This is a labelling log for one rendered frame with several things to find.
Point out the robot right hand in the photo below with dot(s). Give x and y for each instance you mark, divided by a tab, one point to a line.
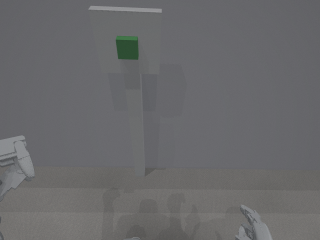
258	231

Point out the button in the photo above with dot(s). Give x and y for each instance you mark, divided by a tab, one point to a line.
127	47

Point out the panel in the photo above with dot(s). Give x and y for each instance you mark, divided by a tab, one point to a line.
107	23

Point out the robot left hand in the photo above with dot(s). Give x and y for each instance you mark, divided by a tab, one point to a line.
13	151

